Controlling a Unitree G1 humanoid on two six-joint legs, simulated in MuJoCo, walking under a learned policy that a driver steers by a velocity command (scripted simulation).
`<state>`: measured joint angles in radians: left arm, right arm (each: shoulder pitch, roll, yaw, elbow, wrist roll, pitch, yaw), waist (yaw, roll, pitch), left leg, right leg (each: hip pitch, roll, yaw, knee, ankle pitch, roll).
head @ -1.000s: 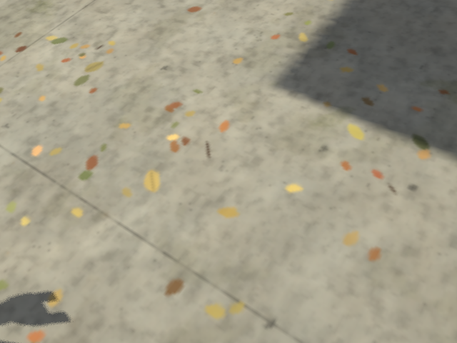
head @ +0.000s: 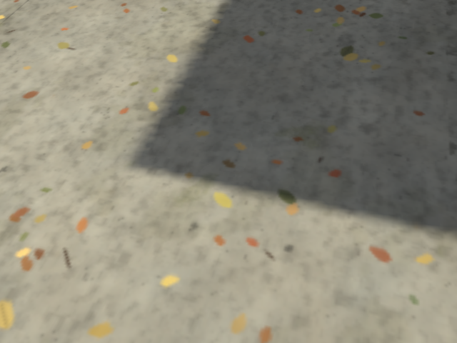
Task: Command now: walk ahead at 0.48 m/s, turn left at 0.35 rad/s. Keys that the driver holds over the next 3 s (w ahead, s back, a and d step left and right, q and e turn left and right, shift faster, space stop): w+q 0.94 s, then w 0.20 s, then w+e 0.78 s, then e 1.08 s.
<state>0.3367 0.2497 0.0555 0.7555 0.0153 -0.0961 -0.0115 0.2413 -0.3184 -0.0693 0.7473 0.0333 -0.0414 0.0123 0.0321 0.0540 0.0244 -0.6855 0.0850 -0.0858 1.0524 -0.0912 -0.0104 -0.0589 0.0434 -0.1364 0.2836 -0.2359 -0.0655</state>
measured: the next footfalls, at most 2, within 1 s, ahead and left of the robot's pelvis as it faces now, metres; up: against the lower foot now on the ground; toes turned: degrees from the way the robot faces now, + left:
left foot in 0.28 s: +0.32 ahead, +0.11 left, +0.00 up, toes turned +10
right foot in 0.72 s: +0.64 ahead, -0.03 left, +0.00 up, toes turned +30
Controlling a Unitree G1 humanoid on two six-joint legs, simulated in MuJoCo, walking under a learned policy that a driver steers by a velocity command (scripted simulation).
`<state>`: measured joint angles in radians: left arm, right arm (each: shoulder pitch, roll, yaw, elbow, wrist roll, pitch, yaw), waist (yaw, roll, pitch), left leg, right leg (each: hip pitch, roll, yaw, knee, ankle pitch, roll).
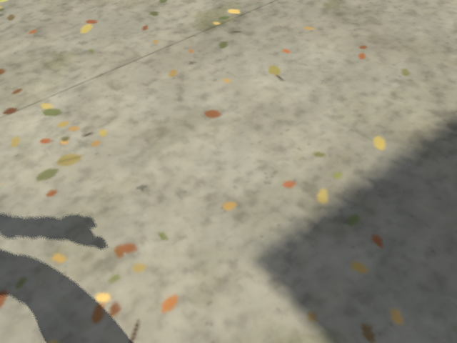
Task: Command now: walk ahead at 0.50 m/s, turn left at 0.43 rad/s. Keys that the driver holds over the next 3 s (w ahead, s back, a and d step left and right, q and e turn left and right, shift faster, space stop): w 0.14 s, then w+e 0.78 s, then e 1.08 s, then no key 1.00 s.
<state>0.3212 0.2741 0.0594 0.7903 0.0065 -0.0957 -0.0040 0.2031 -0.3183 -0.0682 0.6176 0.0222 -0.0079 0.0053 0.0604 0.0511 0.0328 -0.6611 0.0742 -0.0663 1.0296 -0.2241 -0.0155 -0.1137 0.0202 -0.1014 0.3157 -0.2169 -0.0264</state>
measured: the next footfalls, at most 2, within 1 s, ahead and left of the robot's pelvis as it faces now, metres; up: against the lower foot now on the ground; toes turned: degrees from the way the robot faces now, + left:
left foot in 0.22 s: +0.29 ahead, +0.16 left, +0.00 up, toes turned +5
right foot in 0.76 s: +0.56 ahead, -0.10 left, +0.00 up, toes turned -16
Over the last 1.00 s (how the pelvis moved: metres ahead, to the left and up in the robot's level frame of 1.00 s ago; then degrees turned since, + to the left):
0.57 0.06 0.00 35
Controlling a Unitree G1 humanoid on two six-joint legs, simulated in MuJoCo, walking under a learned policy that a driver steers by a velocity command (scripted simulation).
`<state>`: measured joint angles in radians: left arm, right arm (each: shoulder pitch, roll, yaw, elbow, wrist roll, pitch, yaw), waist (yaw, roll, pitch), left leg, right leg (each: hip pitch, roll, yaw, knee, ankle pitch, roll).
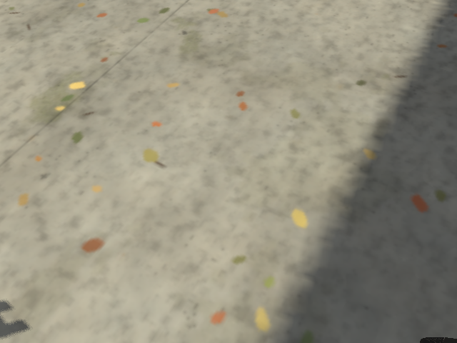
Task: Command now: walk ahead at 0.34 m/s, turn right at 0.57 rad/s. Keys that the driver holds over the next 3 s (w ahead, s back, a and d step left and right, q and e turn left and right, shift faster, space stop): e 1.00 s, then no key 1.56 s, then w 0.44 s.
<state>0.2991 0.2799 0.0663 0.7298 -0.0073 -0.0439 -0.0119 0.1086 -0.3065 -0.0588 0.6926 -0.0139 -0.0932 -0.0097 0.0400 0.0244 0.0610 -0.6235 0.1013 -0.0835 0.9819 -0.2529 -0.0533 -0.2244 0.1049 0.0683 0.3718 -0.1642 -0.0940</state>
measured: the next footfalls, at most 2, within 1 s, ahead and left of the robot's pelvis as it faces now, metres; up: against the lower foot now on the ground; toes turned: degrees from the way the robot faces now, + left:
left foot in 0.20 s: +0.29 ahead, +0.12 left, +0.00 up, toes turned -13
right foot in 0.66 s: +0.15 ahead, -0.10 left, +0.00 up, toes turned -27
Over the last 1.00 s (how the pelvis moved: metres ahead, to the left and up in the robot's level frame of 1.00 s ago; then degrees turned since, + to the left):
0.54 -0.03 0.00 -21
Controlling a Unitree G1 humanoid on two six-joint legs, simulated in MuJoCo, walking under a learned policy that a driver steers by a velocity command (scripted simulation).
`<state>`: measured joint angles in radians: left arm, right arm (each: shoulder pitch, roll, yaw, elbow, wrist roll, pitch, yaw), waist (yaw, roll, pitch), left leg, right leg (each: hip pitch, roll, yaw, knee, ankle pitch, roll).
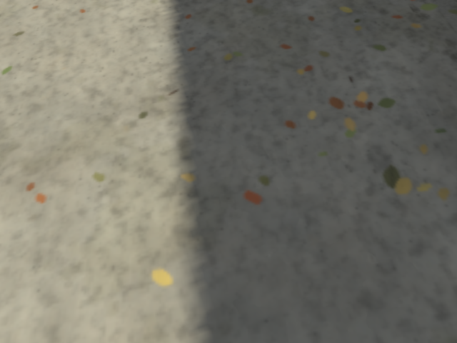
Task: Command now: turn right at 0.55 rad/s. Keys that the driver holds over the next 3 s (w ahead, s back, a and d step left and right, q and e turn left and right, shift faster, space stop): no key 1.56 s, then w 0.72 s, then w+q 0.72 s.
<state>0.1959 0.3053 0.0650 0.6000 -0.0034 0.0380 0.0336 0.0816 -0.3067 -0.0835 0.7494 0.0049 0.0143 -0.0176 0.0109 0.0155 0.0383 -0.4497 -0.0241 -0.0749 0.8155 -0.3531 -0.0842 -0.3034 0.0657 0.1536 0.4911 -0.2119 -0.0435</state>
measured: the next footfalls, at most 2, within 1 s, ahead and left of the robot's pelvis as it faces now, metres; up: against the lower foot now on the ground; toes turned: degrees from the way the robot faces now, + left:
left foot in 0.12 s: +0.05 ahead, +0.14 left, +0.00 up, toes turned -7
right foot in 0.44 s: +0.01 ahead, -0.12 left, +0.00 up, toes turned -2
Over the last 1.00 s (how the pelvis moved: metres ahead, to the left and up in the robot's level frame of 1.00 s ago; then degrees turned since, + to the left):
0.15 0.01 0.00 -36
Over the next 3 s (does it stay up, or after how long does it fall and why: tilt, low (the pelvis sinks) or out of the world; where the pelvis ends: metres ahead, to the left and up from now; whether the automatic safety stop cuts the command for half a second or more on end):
stays up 0.66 0.02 0.00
